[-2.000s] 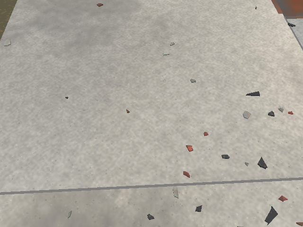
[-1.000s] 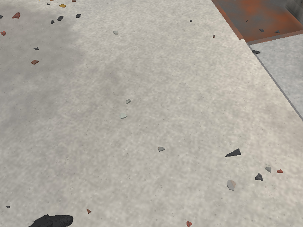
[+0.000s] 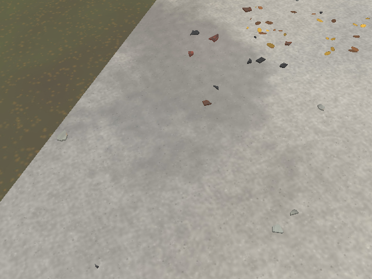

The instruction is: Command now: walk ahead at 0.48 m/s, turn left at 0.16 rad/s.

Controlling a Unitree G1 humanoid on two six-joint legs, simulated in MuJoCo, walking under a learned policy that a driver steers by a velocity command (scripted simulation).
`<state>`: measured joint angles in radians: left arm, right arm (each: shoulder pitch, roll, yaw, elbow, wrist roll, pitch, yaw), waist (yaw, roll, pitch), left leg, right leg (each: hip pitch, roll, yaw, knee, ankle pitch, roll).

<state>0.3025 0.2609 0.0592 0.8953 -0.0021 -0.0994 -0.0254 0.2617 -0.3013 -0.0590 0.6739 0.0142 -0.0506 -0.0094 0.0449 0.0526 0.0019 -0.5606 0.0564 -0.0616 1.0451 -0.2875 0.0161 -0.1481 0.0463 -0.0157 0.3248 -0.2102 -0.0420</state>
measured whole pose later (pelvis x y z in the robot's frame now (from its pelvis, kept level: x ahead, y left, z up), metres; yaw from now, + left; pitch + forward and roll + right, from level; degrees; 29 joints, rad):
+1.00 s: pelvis +0.41 +0.01 -0.01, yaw -23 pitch +3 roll +2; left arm 0.17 0.30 0.08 0.66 0.00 0.02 0.01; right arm 0.06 -0.30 -0.06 0.72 -0.01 0.00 -0.04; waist 0.03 0.01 0.08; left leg -0.53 0.01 -0.10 0.94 -0.40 -0.07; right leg -0.40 0.09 0.09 0.45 -0.09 -0.08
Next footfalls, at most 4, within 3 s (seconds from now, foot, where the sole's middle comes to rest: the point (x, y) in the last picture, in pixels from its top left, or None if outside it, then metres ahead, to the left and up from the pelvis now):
0.26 left None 0.33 0.15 -0.78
0.74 right None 0.50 -0.10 -0.78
1.20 left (178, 260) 0.56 0.11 -0.78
1.58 right None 0.38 -0.09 -0.78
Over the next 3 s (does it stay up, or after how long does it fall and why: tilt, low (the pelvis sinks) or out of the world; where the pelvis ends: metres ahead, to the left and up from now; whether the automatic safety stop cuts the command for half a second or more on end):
stays up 0.77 -0.22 -0.01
